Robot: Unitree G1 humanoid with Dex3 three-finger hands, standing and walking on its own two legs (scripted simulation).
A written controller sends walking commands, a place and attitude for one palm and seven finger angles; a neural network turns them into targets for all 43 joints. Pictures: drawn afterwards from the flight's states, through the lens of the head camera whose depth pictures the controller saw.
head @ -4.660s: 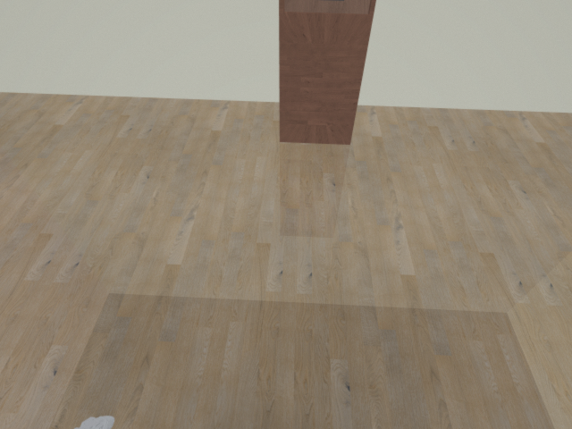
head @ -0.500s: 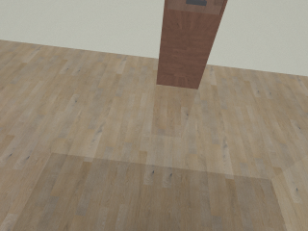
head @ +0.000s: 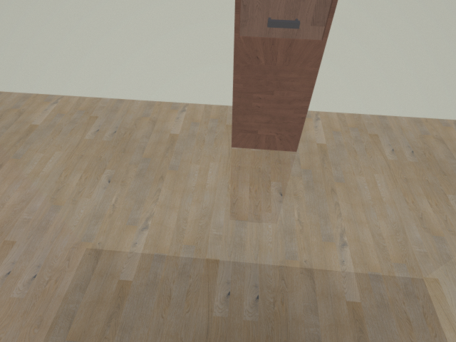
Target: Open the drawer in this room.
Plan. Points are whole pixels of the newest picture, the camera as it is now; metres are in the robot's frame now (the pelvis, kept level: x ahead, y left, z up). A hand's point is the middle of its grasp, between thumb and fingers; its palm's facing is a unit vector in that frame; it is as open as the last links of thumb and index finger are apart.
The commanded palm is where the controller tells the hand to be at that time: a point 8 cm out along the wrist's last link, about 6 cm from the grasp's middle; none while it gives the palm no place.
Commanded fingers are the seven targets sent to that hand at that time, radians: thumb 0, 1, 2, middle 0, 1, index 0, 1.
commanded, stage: stand and wait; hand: left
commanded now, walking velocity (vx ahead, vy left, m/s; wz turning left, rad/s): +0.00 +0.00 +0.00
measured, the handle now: (283, 22) +1.33 -0.17 +0.02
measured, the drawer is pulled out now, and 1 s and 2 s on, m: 0.00 0.00 0.00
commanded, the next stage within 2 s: look at it before walking up in 1.24 s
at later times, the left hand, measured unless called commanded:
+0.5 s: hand out of the picture +0.08 +0.18 -0.17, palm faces +0.01 -0.98 -0.20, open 7.3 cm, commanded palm none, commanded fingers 0.00 0.90 0.90 -0.20 -0.30 -0.20 -0.30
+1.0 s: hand out of the picture +0.07 +0.14 -0.17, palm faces +0.03 -0.98 -0.18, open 7.3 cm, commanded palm none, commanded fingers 0.00 0.90 0.90 -0.20 -0.30 -0.20 -0.30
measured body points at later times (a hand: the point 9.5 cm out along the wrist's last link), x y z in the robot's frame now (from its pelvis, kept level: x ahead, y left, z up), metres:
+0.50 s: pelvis +0.08 +0.01 +0.00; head +0.09 +0.00 +0.45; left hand +0.08 +0.23 -0.16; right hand +0.06 -0.19 -0.17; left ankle +0.04 +0.12 -0.74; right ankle +0.06 -0.11 -0.74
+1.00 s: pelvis +0.09 -0.01 +0.00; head +0.09 -0.02 +0.45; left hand +0.07 +0.20 -0.16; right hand +0.07 -0.22 -0.16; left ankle +0.04 +0.12 -0.74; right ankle +0.06 -0.11 -0.74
